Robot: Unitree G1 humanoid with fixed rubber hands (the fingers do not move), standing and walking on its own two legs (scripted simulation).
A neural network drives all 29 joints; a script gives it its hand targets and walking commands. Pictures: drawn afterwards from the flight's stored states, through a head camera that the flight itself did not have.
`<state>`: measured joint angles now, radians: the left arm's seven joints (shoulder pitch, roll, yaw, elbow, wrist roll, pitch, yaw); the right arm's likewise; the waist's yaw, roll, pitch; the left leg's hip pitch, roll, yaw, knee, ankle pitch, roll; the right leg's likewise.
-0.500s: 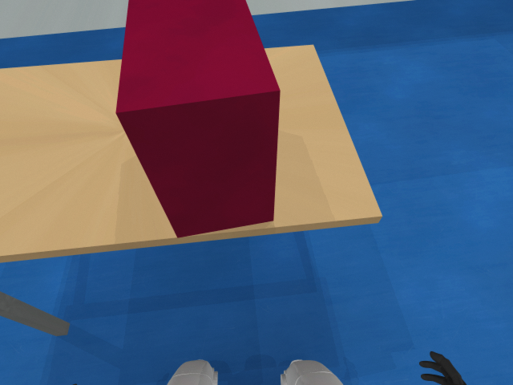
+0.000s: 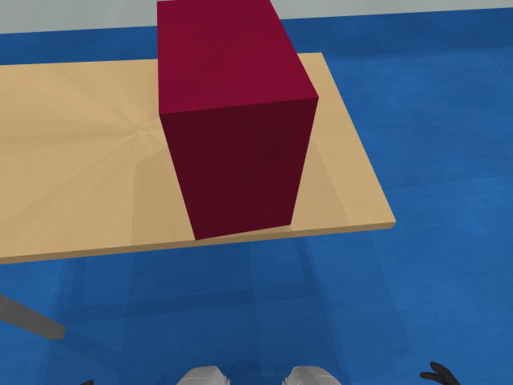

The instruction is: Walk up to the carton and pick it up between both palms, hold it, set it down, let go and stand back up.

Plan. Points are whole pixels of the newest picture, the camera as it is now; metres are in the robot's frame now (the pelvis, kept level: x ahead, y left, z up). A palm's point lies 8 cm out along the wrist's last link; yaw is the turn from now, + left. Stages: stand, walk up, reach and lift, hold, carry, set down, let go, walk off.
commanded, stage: walk up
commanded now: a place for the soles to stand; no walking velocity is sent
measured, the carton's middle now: (229, 122) +0.50 +0.05 +0.10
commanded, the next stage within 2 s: reach and lift in 1.24 s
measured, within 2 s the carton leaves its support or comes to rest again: neither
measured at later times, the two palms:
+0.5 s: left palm out of the picture +0.05 +0.30 -0.10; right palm out of the picture +0.08 -0.32 -0.11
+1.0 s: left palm out of the picture +0.07 +0.28 -0.10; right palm out of the picture +0.07 -0.32 -0.11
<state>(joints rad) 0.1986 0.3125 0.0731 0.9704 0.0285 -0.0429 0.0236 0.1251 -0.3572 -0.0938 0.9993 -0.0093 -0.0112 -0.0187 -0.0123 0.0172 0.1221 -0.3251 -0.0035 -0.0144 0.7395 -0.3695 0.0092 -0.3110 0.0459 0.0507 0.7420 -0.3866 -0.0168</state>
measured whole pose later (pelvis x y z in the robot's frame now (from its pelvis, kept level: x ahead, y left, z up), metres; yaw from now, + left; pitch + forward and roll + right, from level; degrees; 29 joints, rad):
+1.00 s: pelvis +0.00 -0.02 +0.01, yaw -1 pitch -2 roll +0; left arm 0.16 0.34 0.04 1.05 0.02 -0.03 0.00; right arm 0.13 -0.36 -0.07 1.07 -0.01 -0.04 -0.01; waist -0.01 0.03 0.06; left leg -0.29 0.01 -0.01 0.67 -0.34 0.00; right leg -0.29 0.03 0.05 0.67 -0.34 -0.01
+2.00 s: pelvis -0.01 -0.02 +0.02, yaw -1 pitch +0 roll +0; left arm 0.17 0.22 0.07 0.34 0.03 0.26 0.05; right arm 0.19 -0.35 -0.07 0.65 0.01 -0.17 0.10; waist -0.01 -0.02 0.05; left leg -0.29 0.02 -0.01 0.53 -0.23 -0.02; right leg -0.29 0.03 0.05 0.54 -0.24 -0.01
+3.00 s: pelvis -0.03 -0.03 +0.03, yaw -3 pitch -1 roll +2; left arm 0.27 0.06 -0.04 -0.24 -0.07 0.26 0.19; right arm 0.27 -0.35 0.03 -0.02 0.24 -0.01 0.06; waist 0.03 -0.02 0.00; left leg -0.20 -0.02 0.00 0.41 -0.19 -0.01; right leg -0.25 0.01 0.05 0.50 -0.23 -0.02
